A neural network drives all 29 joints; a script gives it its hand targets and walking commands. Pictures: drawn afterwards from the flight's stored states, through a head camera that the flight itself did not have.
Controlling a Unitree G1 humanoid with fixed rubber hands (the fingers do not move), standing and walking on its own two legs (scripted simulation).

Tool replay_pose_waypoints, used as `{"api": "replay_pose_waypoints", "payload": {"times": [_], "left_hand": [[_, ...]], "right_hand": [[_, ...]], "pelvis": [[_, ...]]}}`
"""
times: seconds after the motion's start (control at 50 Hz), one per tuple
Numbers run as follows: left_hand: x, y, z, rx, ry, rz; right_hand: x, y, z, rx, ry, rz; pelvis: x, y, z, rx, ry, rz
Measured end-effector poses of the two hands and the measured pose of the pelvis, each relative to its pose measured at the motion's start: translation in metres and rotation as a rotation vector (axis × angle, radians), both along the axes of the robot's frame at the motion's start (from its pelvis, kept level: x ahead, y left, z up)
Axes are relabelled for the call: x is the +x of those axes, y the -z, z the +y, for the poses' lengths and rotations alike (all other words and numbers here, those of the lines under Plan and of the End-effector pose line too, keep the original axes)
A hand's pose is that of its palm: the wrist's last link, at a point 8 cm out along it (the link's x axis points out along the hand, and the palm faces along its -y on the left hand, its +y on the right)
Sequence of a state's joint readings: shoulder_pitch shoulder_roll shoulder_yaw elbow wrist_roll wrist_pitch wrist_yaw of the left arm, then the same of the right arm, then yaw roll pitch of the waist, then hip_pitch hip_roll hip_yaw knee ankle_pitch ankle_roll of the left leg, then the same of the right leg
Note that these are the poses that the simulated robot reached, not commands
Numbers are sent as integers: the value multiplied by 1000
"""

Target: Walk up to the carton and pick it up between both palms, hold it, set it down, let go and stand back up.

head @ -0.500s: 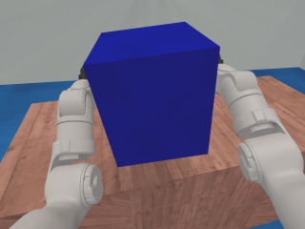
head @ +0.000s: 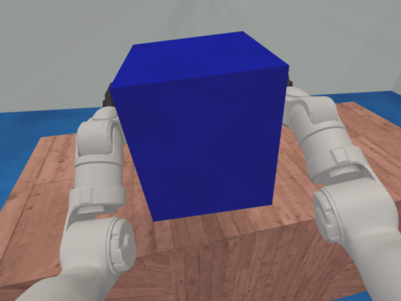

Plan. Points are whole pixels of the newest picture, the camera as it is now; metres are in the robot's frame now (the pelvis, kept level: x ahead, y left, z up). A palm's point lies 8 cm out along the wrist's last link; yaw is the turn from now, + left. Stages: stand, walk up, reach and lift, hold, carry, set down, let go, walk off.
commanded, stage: hold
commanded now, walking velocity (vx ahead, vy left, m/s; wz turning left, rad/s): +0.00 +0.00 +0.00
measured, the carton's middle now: (200, 121) +0.37 +0.00 +0.25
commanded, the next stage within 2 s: set down in 1.52 s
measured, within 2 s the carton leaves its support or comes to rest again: neither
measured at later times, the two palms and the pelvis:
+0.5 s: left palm (112, 115) +0.37 +0.16 +0.27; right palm (280, 95) +0.37 -0.16 +0.30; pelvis +0.00 +0.00 +0.00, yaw +0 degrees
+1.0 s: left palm (114, 121) +0.37 +0.16 +0.26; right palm (278, 103) +0.38 -0.16 +0.28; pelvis +0.00 +0.00 +0.00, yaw +0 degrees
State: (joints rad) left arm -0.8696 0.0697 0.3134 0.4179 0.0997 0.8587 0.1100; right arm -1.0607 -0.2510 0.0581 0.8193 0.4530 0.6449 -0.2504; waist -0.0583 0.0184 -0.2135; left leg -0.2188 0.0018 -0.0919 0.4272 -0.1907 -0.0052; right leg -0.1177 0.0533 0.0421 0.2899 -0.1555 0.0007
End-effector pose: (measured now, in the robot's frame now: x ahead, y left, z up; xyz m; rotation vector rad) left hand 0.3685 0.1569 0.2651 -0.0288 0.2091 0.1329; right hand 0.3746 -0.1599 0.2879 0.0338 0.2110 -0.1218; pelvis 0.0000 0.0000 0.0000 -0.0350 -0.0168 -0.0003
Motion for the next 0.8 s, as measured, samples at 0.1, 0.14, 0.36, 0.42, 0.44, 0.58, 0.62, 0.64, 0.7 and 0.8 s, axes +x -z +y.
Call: {"api": "replay_pose_waypoints", "payload": {"times": [0.1,0.14,0.36,0.42,0.44,0.58,0.62,0.64,0.7,0.8], "left_hand": [[0,-1,1,1,1,1],[0,-1,1,1,1,0],[-1,-7,7,-26,9,-25],[0,-6,7,-21,13,-10],[1,-5,6,-18,15,-4],[7,-2,0,11,26,-3],[8,-3,-2,16,24,-6],[9,-3,-3,17,23,-8],[8,-4,-4,12,16,-16],[6,-4,-4,-6,7,-21]], "right_hand": [[0,0,1,2,1,2],[0,0,1,0,0,1],[-5,-13,8,-12,13,-21],[-5,-11,7,-4,19,-4],[-4,-10,7,-5,20,1],[0,-8,1,-6,19,2],[2,-7,-1,-2,18,-1],[2,-7,-2,-2,16,-2],[3,-5,-4,-4,10,-10],[1,-1,-4,0,4,-14]], "pelvis": [[-1,0,1,0,1,2],[-1,0,1,0,1,4],[3,-1,2,1,6,7],[2,-1,2,1,5,3],[2,-1,2,1,4,3],[3,0,4,-2,9,21],[3,0,4,-2,10,22],[4,0,4,-2,11,22],[5,-1,3,-1,12,17],[8,-1,1,1,11,9]]}}
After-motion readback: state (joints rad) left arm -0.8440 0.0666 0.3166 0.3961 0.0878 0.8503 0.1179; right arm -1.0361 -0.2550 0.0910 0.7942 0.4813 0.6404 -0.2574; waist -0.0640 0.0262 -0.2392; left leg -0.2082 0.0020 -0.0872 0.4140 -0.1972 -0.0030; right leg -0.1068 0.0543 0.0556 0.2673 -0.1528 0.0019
